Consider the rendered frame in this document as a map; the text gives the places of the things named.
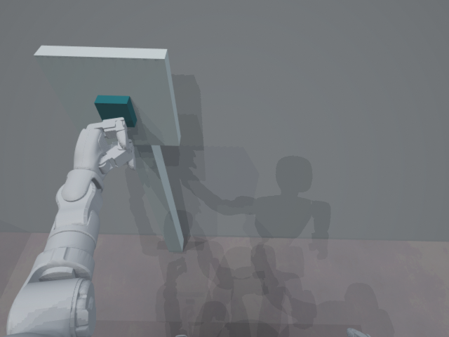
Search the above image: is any left robot forearm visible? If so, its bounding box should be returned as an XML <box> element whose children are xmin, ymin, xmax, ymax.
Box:
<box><xmin>6</xmin><ymin>169</ymin><xmax>105</xmax><ymax>335</ymax></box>

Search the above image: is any robot left hand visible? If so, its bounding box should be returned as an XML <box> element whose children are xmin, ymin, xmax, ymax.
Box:
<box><xmin>74</xmin><ymin>117</ymin><xmax>136</xmax><ymax>180</ymax></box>

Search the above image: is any panel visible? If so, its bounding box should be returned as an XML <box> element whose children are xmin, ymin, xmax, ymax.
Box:
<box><xmin>34</xmin><ymin>46</ymin><xmax>184</xmax><ymax>253</ymax></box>

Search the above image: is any left robot upper arm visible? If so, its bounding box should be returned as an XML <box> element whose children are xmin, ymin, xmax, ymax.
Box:
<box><xmin>3</xmin><ymin>278</ymin><xmax>96</xmax><ymax>337</ymax></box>

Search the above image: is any button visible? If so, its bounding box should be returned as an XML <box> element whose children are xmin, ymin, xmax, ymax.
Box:
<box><xmin>94</xmin><ymin>95</ymin><xmax>137</xmax><ymax>127</ymax></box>

